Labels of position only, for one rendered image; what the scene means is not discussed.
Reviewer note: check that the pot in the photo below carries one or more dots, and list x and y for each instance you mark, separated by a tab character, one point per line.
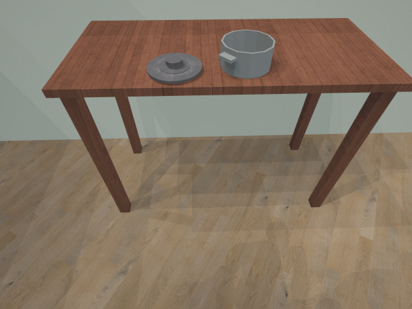
246	54

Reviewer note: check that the lid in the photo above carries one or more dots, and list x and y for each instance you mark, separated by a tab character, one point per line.
159	71

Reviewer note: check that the table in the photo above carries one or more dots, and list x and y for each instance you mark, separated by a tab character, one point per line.
313	56

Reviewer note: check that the knob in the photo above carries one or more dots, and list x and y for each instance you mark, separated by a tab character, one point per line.
173	61

